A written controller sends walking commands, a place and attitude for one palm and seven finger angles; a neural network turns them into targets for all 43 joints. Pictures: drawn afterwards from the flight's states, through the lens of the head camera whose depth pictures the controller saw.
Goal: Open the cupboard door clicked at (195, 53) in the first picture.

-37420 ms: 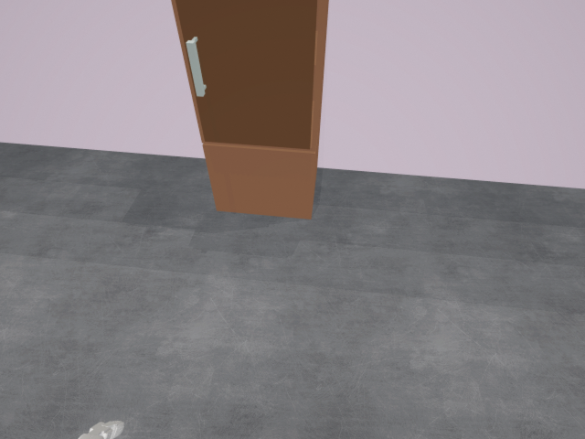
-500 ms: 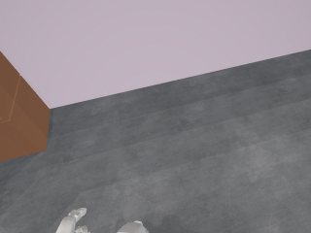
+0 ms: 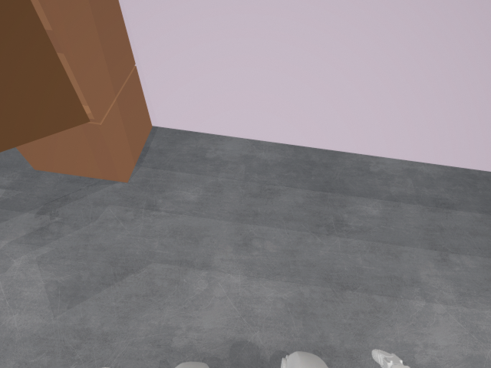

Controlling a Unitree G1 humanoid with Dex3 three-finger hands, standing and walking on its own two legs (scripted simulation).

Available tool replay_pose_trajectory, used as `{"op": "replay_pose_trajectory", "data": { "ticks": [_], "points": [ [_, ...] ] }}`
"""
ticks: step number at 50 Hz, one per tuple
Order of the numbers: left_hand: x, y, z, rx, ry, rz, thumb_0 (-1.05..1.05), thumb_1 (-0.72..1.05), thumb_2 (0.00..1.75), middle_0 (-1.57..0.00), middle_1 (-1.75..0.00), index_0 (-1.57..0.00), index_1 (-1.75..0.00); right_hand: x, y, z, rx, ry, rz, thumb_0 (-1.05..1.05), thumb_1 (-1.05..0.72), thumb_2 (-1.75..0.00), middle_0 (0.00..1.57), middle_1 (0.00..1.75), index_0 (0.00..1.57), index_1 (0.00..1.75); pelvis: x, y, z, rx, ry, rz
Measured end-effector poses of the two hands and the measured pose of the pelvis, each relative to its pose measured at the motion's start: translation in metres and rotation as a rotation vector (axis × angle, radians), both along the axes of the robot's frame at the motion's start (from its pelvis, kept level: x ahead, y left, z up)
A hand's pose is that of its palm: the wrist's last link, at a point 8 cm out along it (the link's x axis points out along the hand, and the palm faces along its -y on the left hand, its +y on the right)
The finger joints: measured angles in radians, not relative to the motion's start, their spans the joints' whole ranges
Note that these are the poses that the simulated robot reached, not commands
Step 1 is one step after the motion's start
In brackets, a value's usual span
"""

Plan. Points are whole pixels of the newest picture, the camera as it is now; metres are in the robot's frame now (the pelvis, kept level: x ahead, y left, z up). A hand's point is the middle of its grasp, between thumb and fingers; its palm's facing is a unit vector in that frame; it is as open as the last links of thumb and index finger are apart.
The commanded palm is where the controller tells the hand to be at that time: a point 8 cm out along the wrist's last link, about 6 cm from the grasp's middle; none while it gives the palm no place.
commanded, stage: turn to face it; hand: left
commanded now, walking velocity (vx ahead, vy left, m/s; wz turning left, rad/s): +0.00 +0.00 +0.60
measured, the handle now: out of the picture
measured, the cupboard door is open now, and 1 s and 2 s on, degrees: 41 41 41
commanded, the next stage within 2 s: take the last steps up to it in 1.10 s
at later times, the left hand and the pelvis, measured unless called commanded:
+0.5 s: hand out of the picture +0.04 +0.15 -0.15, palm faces +0.30 -0.92 -0.24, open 7.4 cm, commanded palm none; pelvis +0.02 -0.06 +0.01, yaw +19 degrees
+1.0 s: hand out of the picture +0.00 +0.18 -0.15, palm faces +0.54 -0.80 -0.26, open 7.4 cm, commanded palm none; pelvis +0.03 -0.05 +0.01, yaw +32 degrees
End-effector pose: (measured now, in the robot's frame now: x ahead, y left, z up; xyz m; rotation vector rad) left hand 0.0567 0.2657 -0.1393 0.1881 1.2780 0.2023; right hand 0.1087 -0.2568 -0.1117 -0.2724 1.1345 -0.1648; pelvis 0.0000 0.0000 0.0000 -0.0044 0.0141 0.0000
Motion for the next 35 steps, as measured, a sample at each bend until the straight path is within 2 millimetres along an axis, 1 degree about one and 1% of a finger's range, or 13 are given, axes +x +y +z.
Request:
{"op": "replay_pose_trajectory", "data": {
  "ticks": [4,7,11,14,16,19,22,24,26,29,32,33,35],
  "points": [
    [0.016,-0.002,0.014,0.008,-0.074,0.016,0.01,0.91,0.9,-0.2,-0.29,-0.2,-0.3,-0.004,0.001,0.0,0.016,0.041,0.024,0.01,-0.91,-0.9,0.2,0.3,0.21,0.3,0.001,-0.005,0.006,-0.01,0.003,0.038],
    [0.026,-0.009,0.021,0.017,-0.112,0.023,0.01,0.91,0.9,-0.2,-0.29,-0.2,-0.3,-0.008,-0.004,-0.004,0.032,0.069,0.033,0.01,-0.91,-0.9,0.2,0.3,0.21,0.3,0.003,-0.014,0.007,-0.011,0.005,0.068],
    [0.035,-0.025,0.027,0.037,-0.154,0.035,0.01,0.91,0.9,-0.2,-0.29,-0.2,-0.3,-0.012,-0.019,-0.017,0.055,0.106,0.041,0.01,-0.91,-0.9,0.2,0.3,0.21,0.3,0.006,-0.031,0.004,-0.005,0.009,0.115],
    [0.033,-0.039,0.028,0.064,-0.19,0.054,0.01,0.9,0.9,-0.2,-0.29,-0.2,-0.3,-0.008,-0.035,-0.031,0.069,0.128,0.048,0.01,-0.91,-0.9,0.2,0.3,0.21,0.3,0.009,-0.046,-0.004,0.01,0.01,0.15],
    [0.024,-0.049,0.032,0.067,-0.183,0.075,0.01,0.9,0.9,-0.2,-0.29,-0.2,-0.3,-0.002,-0.042,-0.033,0.068,0.144,0.064,0.01,-0.91,-0.9,0.2,0.3,0.21,0.3,0.009,-0.051,-0.002,0.014,0.0,0.187],
    [0.005,-0.061,0.035,0.053,-0.154,0.125,0.01,0.9,0.9,-0.2,-0.3,-0.2,-0.3,0.01,-0.048,-0.028,0.065,0.157,0.099,0.01,-0.91,-0.9,0.2,0.3,0.2,0.3,0.013,-0.055,0.004,0.026,-0.007,0.233],
    [-0.014,-0.071,0.032,0.03,-0.122,0.177,0.01,0.9,0.9,-0.2,-0.3,-0.2,-0.3,0.025,-0.046,-0.02,0.061,0.157,0.141,0.01,-0.91,-0.9,0.2,0.3,0.2,0.3,0.016,-0.058,0.009,0.037,-0.006,0.278],
    [-0.027,-0.075,0.029,0.014,-0.106,0.217,0.01,0.9,0.9,-0.2,-0.3,-0.2,-0.3,0.038,-0.041,-0.016,0.054,0.154,0.18,0.01,-0.91,-0.9,0.2,0.3,0.2,0.3,0.018,-0.059,0.01,0.042,-0.005,0.309],
    [-0.042,-0.077,0.023,-0.001,-0.091,0.259,0.01,0.9,0.9,-0.2,-0.3,-0.2,-0.3,0.053,-0.032,-0.013,0.046,0.145,0.227,0.01,-0.91,-0.9,0.2,0.3,0.2,0.3,0.019,-0.057,0.01,0.042,-0.005,0.34],
    [-0.069,-0.073,0.011,-0.02,-0.064,0.329,0.01,0.9,0.9,-0.2,-0.3,-0.21,-0.3,0.078,-0.012,-0.01,0.029,0.115,0.306,0.01,-0.91,-0.9,0.2,0.3,0.2,0.3,0.018,-0.051,0.005,0.035,-0.006,0.385],
    [-0.097,-0.063,-0.007,-0.038,-0.03,0.399,0.01,0.9,0.9,-0.2,-0.3,-0.21,-0.3,0.104,0.014,-0.011,0.012,0.051,0.384,0.01,-0.91,-0.9,0.2,0.3,0.2,0.3,0.018,-0.038,-0.007,0.012,-0.004,0.425],
    [-0.106,-0.059,-0.012,-0.04,-0.012,0.421,0.01,0.9,0.9,-0.2,-0.3,-0.21,-0.3,0.111,0.022,-0.011,0.008,0.028,0.403,0.01,-0.91,-0.9,0.2,0.3,0.2,0.3,0.016,-0.036,-0.011,0.013,-0.001,0.44],
    [-0.119,-0.052,-0.015,-0.034,0.024,0.452,0.01,0.9,0.9,-0.2,-0.3,-0.2,-0.3,0.118,0.035,-0.007,0.003,0.002,0.44,0.01,-0.91,-0.9,0.2,0.3,0.2,0.3,0.015,-0.033,-0.011,0.014,-0.001,0.454]
  ]
}}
